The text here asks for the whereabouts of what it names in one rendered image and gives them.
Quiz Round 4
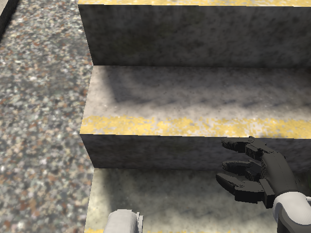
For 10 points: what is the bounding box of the left robot thigh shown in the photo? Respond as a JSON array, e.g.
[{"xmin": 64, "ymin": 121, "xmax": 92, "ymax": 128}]
[{"xmin": 103, "ymin": 209, "xmax": 144, "ymax": 233}]

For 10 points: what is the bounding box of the right robot hand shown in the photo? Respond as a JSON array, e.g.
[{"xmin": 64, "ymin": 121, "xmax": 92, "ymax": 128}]
[{"xmin": 216, "ymin": 136, "xmax": 300, "ymax": 209}]

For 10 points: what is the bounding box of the robot right forearm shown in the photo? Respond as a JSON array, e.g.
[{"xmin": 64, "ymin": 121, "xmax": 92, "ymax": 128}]
[{"xmin": 272, "ymin": 191, "xmax": 311, "ymax": 233}]

